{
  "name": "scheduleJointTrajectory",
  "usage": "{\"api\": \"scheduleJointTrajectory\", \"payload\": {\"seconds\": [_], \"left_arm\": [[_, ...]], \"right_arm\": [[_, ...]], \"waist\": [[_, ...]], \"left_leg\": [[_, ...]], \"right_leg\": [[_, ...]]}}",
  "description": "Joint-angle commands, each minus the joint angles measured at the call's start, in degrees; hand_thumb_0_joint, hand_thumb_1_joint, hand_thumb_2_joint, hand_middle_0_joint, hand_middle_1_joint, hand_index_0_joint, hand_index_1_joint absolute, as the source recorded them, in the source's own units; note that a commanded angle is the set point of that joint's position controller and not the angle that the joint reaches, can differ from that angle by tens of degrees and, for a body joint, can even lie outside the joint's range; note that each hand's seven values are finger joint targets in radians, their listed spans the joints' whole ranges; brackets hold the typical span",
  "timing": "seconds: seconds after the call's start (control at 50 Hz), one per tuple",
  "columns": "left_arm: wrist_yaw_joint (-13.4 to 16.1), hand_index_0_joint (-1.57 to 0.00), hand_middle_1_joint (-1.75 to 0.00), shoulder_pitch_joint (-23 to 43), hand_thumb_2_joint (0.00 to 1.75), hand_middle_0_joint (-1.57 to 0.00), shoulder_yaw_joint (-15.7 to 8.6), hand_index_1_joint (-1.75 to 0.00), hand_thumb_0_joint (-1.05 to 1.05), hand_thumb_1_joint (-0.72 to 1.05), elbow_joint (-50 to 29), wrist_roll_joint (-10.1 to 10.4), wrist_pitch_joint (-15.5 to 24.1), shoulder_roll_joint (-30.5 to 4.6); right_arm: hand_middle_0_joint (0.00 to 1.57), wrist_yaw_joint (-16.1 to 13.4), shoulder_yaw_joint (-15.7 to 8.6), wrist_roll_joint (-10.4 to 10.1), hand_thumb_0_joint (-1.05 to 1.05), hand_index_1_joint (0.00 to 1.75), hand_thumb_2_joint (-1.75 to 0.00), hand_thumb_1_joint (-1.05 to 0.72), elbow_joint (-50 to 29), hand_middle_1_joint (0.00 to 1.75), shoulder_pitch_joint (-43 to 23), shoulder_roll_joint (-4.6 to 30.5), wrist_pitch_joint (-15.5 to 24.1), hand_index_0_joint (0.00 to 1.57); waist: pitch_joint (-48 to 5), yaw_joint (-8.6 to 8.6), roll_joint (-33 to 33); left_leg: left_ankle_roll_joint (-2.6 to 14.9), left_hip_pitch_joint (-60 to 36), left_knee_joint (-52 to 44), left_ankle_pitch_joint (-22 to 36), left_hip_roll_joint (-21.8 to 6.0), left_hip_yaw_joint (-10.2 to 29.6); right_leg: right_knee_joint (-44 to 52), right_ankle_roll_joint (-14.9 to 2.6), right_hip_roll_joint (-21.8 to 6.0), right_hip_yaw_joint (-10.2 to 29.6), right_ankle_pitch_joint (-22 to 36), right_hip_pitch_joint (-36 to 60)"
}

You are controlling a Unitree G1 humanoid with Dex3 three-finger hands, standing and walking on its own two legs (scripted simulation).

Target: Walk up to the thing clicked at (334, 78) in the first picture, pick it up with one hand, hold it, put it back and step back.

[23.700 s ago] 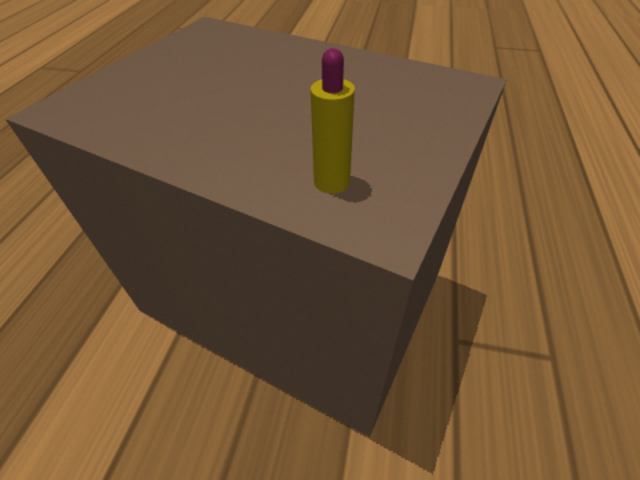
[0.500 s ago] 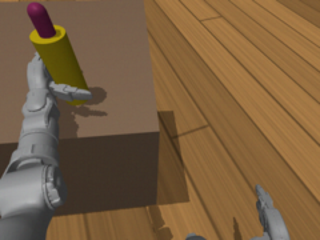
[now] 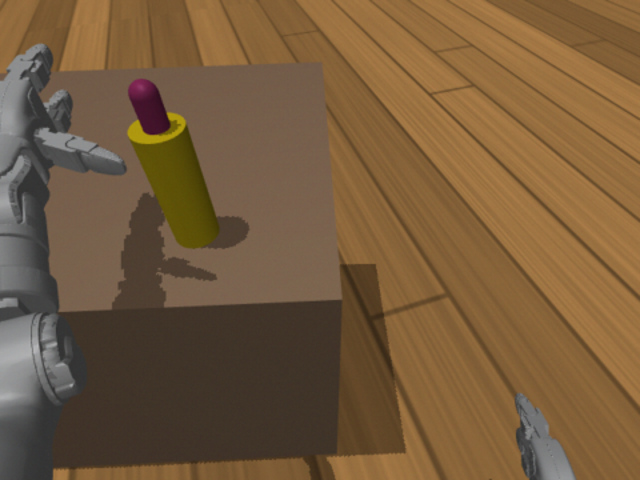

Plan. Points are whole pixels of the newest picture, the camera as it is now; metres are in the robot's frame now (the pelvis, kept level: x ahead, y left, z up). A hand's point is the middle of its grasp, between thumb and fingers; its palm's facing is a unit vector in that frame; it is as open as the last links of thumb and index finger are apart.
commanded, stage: rise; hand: left
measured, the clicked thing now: (173, 169) +0.47 +0.18 +0.17
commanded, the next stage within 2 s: sink last in 0.04 s
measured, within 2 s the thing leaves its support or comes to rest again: neither
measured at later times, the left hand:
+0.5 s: hand out of the picture +0.34 +0.31 +0.24, palm faces +0.43 -0.84 -0.34, open 17.5 cm
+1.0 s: hand out of the picture +0.15 +0.24 +0.21, palm faces +0.43 -0.76 -0.48, open 17.4 cm
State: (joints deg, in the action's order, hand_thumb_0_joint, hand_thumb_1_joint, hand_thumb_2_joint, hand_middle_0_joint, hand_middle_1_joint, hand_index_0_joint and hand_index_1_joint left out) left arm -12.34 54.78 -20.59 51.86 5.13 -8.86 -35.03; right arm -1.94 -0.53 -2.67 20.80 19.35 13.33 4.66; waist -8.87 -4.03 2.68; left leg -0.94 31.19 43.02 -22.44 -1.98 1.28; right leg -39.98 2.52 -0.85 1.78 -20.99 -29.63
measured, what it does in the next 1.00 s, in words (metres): stands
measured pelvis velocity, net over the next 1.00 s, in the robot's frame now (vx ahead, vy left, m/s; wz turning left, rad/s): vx -0.03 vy -0.02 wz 0.04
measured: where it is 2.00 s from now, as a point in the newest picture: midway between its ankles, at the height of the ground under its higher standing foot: outside the picture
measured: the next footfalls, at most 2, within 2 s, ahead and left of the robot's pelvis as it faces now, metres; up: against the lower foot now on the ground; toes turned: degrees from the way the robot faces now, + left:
none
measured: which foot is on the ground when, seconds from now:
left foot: down 0.00-1.00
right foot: down 0.00-1.00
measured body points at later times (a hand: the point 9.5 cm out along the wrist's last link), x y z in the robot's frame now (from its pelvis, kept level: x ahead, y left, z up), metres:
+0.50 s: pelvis -0.01 +0.00 +0.01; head +0.00 -0.02 +0.46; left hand +0.31 +0.35 +0.26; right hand +0.15 -0.24 -0.07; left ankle -0.02 +0.13 -0.71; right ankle -0.02 -0.15 -0.71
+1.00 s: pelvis -0.03 -0.02 +0.01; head -0.03 -0.04 +0.46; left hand +0.12 +0.28 +0.24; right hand +0.15 -0.28 -0.07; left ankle -0.02 +0.13 -0.71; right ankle -0.02 -0.15 -0.71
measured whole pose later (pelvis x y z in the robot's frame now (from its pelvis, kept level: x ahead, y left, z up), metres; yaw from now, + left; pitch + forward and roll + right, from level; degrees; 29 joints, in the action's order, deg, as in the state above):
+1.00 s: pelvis -0.03 -0.02 +0.01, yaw +2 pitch +0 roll +0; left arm 0.1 -26.5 -24.4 -26.8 4.5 14.4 -21.5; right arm -2.4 -10.0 -2.4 26.0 19.6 12.9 5.2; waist -1.2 4.3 3.5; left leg -1.8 19.0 37.8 -18.8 -0.5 2.7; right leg -38.9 1.7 -2.4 0.2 -20.3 -18.5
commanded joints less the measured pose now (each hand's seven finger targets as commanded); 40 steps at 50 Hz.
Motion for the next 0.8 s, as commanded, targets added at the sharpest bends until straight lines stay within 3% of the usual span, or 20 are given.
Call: {"api": "scheduleJointTrajectory", "payload": {"seconds": [0.0, 0.02, 0.06, 0.08, 0.1, 0.12, 0.16, 0.26, 0.28, 0.3, 0.32, 0.4, 0.42, 0.44, 0.46, 0.5, 0.56, 0.6, 0.64, 0.78], "left_arm": [[0.73, -0.08, -0.09, 15.56, 0.03, -0.07, 0.45, -0.07, 0.0, -0.57, -3.3, -3.26, 4.1, -13.2], [1.16, -0.07, -0.08, 20.15, 0.04, -0.06, -0.98, -0.07, 0.0, -0.57, -17.33, -3.58, 5.74, -17.07], [1.57, -0.07, -0.09, 18.82, 0.04, -0.06, -1.63, -0.08, 0.0, -0.57, -9.28, -4.67, 5.76, -17.81], [2.08, -0.07, -0.08, 20.88, 0.03, -0.05, -3.66, -0.07, 0.0, -0.56, -15.28, -4.97, 6.64, -21.8], [2.48, -0.07, -0.08, 23.19, 0.03, -0.05, -5.81, -0.07, 0.0, -0.56, -17.6, -5.26, 7.26, -24.48], [2.59, -0.07, -0.09, 18.39, 0.03, -0.05, -5.77, -0.07, 0.0, -0.56, -11.81, -5.58, 7.3, -22.72], [3.12, -0.06, -0.04, 21.23, 0.02, -0.06, -8.74, -0.04, 0.0, -0.56, -20.89, -5.51, 9.17, -26.93], [4.21, -0.05, -0.03, 12.23, 0.02, -0.05, -6.96, -0.04, 0.0, -0.54, -29.57, -4.68, 11.66, -20.88], [4.71, -0.05, -0.03, 8.13, 0.02, -0.05, -6.34, -0.03, 0.0, -0.55, -24.22, -4.86, 11.46, -18.56], [5.21, -0.05, -0.03, 5.37, 0.01, -0.05, -5.63, -0.03, 0.0, -0.53, -33.74, -4.3, 12.4, -17.09], [5.56, -0.05, -0.03, 3.78, 0.01, -0.06, -3.87, -0.03, 0.0, -0.55, -31.61, -4.47, 12.75, -14.16], [8.17, -0.06, -0.04, -7.6, 0.0, -0.06, -5.13, -0.04, 0.0, -0.53, -47.78, -3.24, 14.37, -12.55], [9.11, -0.06, -0.04, -12.86, 0.0, -0.05, -8.74, -0.03, 0.0, -0.52, -52.28, -2.94, 14.9, -15.21], [9.39, -0.07, -0.05, -15.53, 0.0, -0.06, -7.4, -0.04, 0.0, -0.51, -53.43, -2.62, 15.05, -12.72], [9.94, -0.06, -0.05, -18.42, 0.0, -0.05, -8.84, -0.03, 0.0, -0.51, -58.68, -2.33, 15.54, -13.39], [10.78, -0.06, -0.05, -25.36, 0.0, -0.05, -11.18, -0.04, 0.0, -0.5, -63.79, -1.65, 16.21, -13.1], [11.47, -0.07, -0.05, -34.78, 0.0, -0.05, -11.61, -0.03, 0.0, -0.5, -72.77, -0.82, 17.66, -9.17], [12.16, -0.06, -0.05, -42.29, 0.0, -0.05, -12.98, -0.04, 0.0, -0.51, -75.88, -0.45, 18.41, -7.89], [12.35, -0.06, -0.05, -48.84, 0.01, -0.05, -11.61, -0.04, 0.0, -0.5, -78.99, -0.14, 19.39, -4.11], [13.28, -0.06, -0.06, -68.86, 0.01, -0.05, -11.59, -0.04, 0.0, -0.49, -87.94, 0.4, 23.54, -0.83]], "right_arm": [[0.05, 1.36, -4.03, 0.36, 0.0, 0.05, -0.05, 0.58, -5.97, 0.05, 4.67, 8.29, 2.65, 0.05], [0.05, 1.72, -5.03, 0.33, 0.0, 0.05, -0.05, 0.58, -12.4, 0.05, 0.27, 9.44, 2.59, 0.05], [0.05, 2.13, -5.46, 0.52, 0.0, 0.05, -0.05, 0.59, -7.65, 0.05, 2.52, 9.09, 1.6, 0.05], [0.05, 2.09, -6.86, 0.72, 0.0, 0.05, -0.04, 0.6, -10.96, 0.05, 1.58, 11.23, 1.6, 0.05], [0.05, 2.54, -5.3, 0.46, 0.0, 0.05, -0.04, 0.59, -12.21, 0.05, 1.25, 9.36, 1.53, 0.05], [0.05, 2.94, -4.04, 0.33, 0.0, 0.05, -0.04, 0.59, -9.88, 0.05, 1.51, 7.4, 1.19, 0.05], [0.05, 2.84, -5.85, 0.16, 0.0, 0.05, -0.05, 0.57, -13.32, 0.05, 0.23, 9.03, 1.09, 0.05], [0.05, 3.51, -4.61, -0.03, 0.0, 0.05, -0.05, 0.57, -9.17, 0.05, -2.9, 6.06, 1.73, 0.05], [0.05, 3.55, -3.98, 0.23, 0.0, 0.05, -0.05, 0.56, -8.26, 0.05, -2.3, 5.65, 1.97, 0.05], [0.05, 3.73, -3.43, 0.03, 0.0, 0.05, -0.05, 0.57, -8.06, 0.05, -4.36, 4.71, 2.23, 0.05], [0.05, 3.66, -3.12, 0.17, 0.0, 0.05, -0.06, 0.55, -8.02, 0.05, -4.14, 4.27, 2.72, 0.05], [0.05, 2.97, -6.94, 0.05, 0.0, 0.05, -0.05, 0.55, -6.74, 0.05, -2.78, 7.65, 2.99, 0.05], [0.05, 2.71, -8.08, -0.17, 0.0, 0.05, -0.05, 0.56, -4.37, 0.05, -0.84, 8.2, 2.51, 0.05], [0.05, 2.41, -9.72, -0.29, 0.0, 0.05, -0.05, 0.55, -4.04, 0.05, -1.09, 9.49, 2.56, 0.05], [0.05, 2.5, -8.6, -0.43, 0.0, 0.05, -0.05, 0.56, -2.13, 0.05, 1.35, 7.65, 2.07, 0.05], [0.05, 1.79, -11.74, -0.52, 0.0, 0.05, -0.05, 0.56, -3.47, 0.05, 0.8, 10.07, 1.8, 0.05], [0.06, 2.02, -8.85, -0.54, 0.0, 0.05, -0.05, 0.55, -2.14, 0.05, 0.26, 5.51, 1.23, 0.05], [0.06, 1.53, -10.01, -0.34, 0.0, 0.05, -0.05, 0.55, -3.38, 0.05, -2.37, 6.32, 1.11, 0.05], [0.06, 1.62, -8.05, -0.14, 0.0, 0.05, -0.05, 0.55, -2.81, 0.05, -3.07, 4.22, 0.99, 0.05], [0.06, -0.1, -12.54, -0.04, 0.0, 0.05, -0.05, 0.55, -2.57, 0.05, -4.22, 7.82, 1.85, 0.05]], "waist": [[-9.49, -0.84, -3.53], [-16.76, 0.78, -0.71], [-12.66, 0.27, -2.61], [-14.63, 0.69, -2.06], [-18.25, 1.95, -0.08], [-14.23, 2.37, -2.54], [-20.89, 3.44, 1.17], [-20.02, 5.65, 7.17], [-17.42, 4.16, 4.52], [-17.44, 6.4, 6.93], [-16.23, 4.28, 5.57], [-13.5, 4.28, 4.96], [-13.01, 5.73, 5.21], [-9.12, 4.32, 4.88], [-8.19, 5.62, 5.44], [-7.1, 4.77, 2.31], [-3.51, 6.37, 2.4], [-3.74, 7.12, 1.82], [-1.84, 7.61, 0.12], [3.19, 7.63, -0.33]], "left_leg": [[0.96, -11.73, -4.76, 28.26, 1.05, -2.13], [0.92, -14.4, -5.12, 28.63, 1.24, -2.43], [1.05, -13.6, -4.93, 28.82, 1.09, -2.09], [1.15, -13.79, -5.51, 26.14, 1.5, -2.38], [1.17, -14.46, -5.11, 26.53, 2.07, -2.74], [1.34, -12.11, -5.5, 24.86, 2.08, -2.93], [0.99, -14.85, -5.79, 26.02, 2.28, -3.03], [0.18, -18.16, -6.43, 28.0, 1.54, -2.56], [0.28, -17.19, -6.24, 27.81, 1.27, -2.25], [-0.03, -17.92, -7.44, 25.73, 1.3, -2.3], [-0.11, -18.78, -7.15, 25.59, 0.85, -2.05], [-0.23, -19.11, -8.54, 21.13, 0.8, -1.89], [-0.19, -18.6, -8.7, 21.1, 1.07, -2.03], [-0.3, -17.68, -9.65, 18.73, 0.93, -1.84], [-0.18, -17.11, -9.79, 18.19, 1.05, -1.91], [0.36, -16.95, -9.72, 17.59, 1.49, -2.52], [0.55, -15.23, -9.98, 17.39, 1.91, -3.19], [0.55, -15.33, -10.19, 17.49, 2.0, -3.2], [0.72, -14.39, -10.12, 17.31, 2.03, -3.13], [0.98, -13.8, -11.33, 10.93, 2.54, -3.36]], "right_leg": [[3.2, -1.91, 2.04, -4.83, 25.74, 5.87], [3.49, -1.85, 1.48, -4.09, 27.05, 9.02], [3.32, -1.8, 1.53, -4.49, 25.66, 7.08], [4.42, -1.73, 1.19, -3.97, 23.91, 8.24], [4.27, -1.59, 0.67, -3.58, 25.48, 10.28], [4.22, -1.51, 0.66, -3.75, 24.39, 10.43], [4.31, -1.79, 0.31, -3.31, 25.46, 13.43], [4.71, -2.69, 0.91, -4.24, 21.89, 10.9], [4.93, -2.56, 1.05, -4.5, 21.81, 10.24], [5.28, -2.84, 1.22, -4.76, 19.37, 10.4], [5.32, -2.82, 1.42, -4.91, 18.53, 8.66], [6.49, -2.81, 1.69, -5.46, 15.41, 8.97], [6.62, -2.8, 1.66, -5.51, 15.67, 9.74], [6.84, -2.74, 1.8, -5.68, 13.67, 8.68], [6.95, -2.86, 1.66, -5.62, 13.43, 9.13], [7.39, -2.32, 1.42, -5.4, 13.87, 10.42], [7.39, -2.14, 1.19, -5.04, 14.12, 11.36], [7.45, -2.11, 1.05, -4.82, 14.19, 12.6], [7.17, -1.94, 0.94, -4.77, 14.27, 13.18], [8.36, -1.87, 0.78, -4.68, 8.49, 11.31]]}}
